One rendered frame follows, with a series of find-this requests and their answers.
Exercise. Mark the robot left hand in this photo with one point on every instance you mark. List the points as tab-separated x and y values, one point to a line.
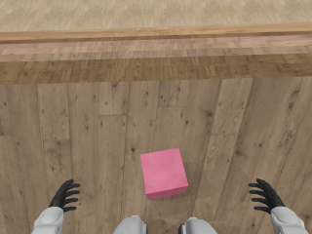
59	199

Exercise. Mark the robot right hand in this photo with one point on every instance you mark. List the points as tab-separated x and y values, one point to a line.
272	199

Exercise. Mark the left robot forearm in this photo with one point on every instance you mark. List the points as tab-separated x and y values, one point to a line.
50	221

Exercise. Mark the robot thigh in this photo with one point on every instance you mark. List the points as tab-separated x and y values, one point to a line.
131	225
197	226

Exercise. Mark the left robot thigh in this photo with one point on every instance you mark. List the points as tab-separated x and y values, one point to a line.
131	225

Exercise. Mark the carton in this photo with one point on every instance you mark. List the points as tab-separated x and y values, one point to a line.
163	173

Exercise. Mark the right robot forearm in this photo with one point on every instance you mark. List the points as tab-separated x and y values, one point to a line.
285	221

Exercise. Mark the right robot thigh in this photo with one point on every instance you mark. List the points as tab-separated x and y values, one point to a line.
197	226

